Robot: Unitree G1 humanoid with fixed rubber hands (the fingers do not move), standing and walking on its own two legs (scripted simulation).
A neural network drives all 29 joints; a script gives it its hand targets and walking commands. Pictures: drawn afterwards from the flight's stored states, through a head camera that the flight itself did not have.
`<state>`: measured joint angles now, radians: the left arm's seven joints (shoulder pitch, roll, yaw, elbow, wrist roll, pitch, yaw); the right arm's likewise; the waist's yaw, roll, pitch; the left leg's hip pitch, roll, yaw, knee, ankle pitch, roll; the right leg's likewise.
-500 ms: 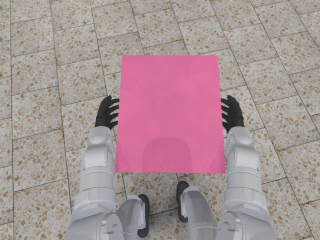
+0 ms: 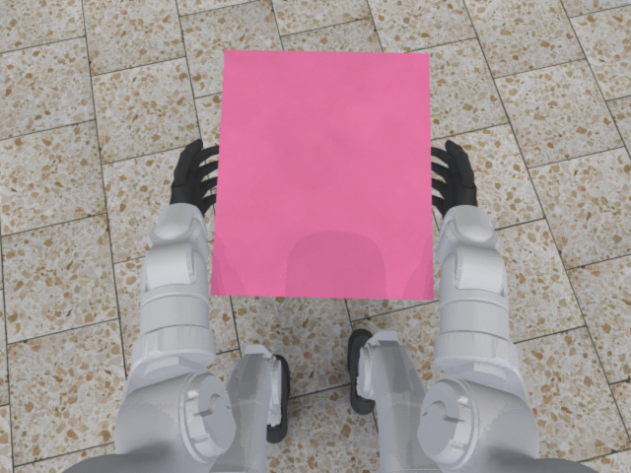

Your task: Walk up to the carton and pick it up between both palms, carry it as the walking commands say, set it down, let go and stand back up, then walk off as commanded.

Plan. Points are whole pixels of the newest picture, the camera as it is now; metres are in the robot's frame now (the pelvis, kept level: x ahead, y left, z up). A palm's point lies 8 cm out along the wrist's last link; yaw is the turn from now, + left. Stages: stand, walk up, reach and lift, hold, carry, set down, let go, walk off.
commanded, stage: set down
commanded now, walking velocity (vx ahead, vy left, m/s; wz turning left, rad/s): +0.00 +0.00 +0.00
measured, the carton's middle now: (322, 194) +0.46 -0.02 -0.15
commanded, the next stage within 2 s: none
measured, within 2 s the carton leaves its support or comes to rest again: neither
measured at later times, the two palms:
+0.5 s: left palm (210, 205) +0.45 +0.15 -0.15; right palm (434, 205) +0.44 -0.18 -0.16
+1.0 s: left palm (229, 206) +0.47 +0.15 -0.24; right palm (420, 206) +0.46 -0.19 -0.25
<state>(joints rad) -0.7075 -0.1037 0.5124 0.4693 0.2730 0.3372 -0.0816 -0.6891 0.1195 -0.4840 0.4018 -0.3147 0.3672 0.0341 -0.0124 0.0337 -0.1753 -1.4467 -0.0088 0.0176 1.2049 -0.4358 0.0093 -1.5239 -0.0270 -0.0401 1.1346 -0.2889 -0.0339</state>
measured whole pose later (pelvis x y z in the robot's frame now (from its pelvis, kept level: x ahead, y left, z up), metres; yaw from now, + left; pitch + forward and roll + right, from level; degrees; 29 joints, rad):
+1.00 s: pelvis -0.03 +0.01 -0.15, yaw +2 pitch +48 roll +2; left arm -1.06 0.03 0.46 0.64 0.16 0.34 0.04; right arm -1.06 -0.09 -0.46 0.62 -0.20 0.37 -0.01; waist -0.03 0.04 -0.12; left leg -2.04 -0.03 0.03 1.78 -0.57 0.01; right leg -2.13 -0.04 -0.01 1.70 -0.40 -0.03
